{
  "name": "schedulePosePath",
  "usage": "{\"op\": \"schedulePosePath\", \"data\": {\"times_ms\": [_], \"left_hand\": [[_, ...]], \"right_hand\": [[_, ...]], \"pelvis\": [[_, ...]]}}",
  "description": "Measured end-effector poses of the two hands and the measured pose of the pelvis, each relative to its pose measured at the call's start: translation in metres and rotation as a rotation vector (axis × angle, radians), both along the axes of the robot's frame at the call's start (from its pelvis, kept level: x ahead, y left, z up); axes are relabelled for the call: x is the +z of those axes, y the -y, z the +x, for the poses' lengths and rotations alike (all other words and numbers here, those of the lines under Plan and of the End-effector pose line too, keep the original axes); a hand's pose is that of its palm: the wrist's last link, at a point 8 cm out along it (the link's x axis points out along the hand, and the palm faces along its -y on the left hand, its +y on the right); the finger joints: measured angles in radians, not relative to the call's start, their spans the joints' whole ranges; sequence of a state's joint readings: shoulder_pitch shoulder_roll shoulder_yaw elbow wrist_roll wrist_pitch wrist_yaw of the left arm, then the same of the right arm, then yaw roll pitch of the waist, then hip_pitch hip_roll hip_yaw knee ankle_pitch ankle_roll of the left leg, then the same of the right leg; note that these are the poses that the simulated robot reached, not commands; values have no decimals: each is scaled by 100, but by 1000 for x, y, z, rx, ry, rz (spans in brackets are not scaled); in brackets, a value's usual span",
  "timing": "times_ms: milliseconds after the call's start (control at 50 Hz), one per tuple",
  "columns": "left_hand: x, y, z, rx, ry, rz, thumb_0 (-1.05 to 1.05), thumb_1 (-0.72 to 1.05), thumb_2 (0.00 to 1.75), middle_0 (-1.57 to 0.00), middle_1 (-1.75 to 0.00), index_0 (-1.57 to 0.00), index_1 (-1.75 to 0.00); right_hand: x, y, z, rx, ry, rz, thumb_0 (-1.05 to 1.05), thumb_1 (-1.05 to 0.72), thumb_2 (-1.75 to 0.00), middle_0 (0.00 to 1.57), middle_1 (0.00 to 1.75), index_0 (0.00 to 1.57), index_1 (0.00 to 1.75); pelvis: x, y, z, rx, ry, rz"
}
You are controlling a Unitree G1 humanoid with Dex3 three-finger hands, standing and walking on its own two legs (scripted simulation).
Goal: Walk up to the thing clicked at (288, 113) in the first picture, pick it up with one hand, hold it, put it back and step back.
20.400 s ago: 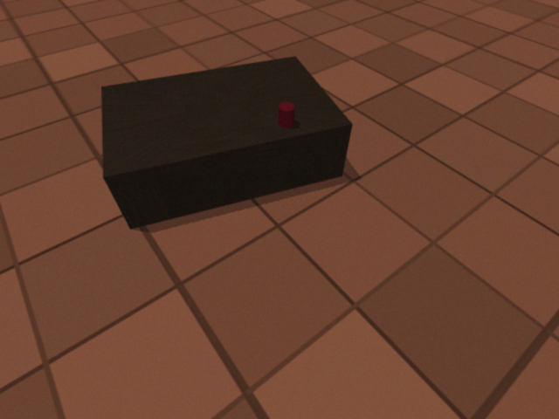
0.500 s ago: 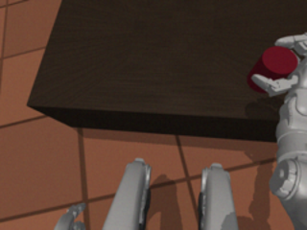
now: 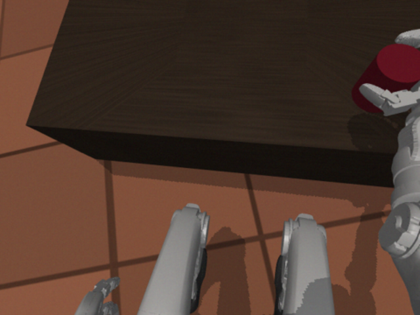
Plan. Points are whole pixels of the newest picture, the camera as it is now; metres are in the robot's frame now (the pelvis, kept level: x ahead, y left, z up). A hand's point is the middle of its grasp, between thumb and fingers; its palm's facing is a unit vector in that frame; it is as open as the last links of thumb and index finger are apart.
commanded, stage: lower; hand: right
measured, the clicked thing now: (385, 80) +0.52 -0.24 -0.01
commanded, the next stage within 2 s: loosen in 1.12 s
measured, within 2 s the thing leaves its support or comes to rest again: rests again in 1.38 s
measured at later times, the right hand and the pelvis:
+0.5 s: hand (378, 92) +0.53 -0.25 -0.06, palm faces +0.26 +0.96 -0.02, open 10.7 cm; pelvis -0.01 +0.00 -0.07, yaw +1 degrees
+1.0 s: hand (374, 98) +0.54 -0.26 -0.09, palm faces +0.26 +0.96 -0.02, open 10.7 cm; pelvis -0.02 +0.00 -0.10, yaw +2 degrees
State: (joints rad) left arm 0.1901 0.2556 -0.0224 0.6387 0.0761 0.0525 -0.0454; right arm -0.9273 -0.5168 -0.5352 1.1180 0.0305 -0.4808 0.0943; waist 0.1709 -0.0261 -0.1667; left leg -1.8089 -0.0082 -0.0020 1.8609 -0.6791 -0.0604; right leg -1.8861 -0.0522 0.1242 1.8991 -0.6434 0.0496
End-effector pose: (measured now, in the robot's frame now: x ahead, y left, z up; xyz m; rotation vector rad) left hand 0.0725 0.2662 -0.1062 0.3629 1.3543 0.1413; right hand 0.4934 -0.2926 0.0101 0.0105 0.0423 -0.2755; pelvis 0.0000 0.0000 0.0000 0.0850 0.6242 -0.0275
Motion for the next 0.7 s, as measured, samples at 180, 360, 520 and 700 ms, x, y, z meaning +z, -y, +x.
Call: {"op": "schedulePosePath", "data": {"times_ms": [180,360,520,700], "left_hand": [[-30,-6,-9,-13,-32,13,0,89,91,-20,-30,-20,-30],[-57,-10,-18,-7,-58,20,0,89,91,-20,-30,-20,-30],[-69,-15,-28,2,-81,27,0,90,91,-20,-30,-20,-30],[-80,-20,-36,3,-106,45,0,90,91,-20,-29,-19,-30]], "right_hand": [[-36,4,-2,-1,14,-13,0,58,-103,77,117,76,117],[-58,3,2,6,16,-20,0,58,-103,77,118,76,117],[-70,4,4,6,9,-24,0,58,-103,77,118,76,117],[-84,8,6,6,12,-23,0,58,-103,77,118,75,117]], "pelvis": [[-32,-1,-6,5,-10,-1],[-58,-3,-11,9,-3,-1],[-72,-4,-13,14,-1,-4],[-87,-6,-15,20,5,0]]}}
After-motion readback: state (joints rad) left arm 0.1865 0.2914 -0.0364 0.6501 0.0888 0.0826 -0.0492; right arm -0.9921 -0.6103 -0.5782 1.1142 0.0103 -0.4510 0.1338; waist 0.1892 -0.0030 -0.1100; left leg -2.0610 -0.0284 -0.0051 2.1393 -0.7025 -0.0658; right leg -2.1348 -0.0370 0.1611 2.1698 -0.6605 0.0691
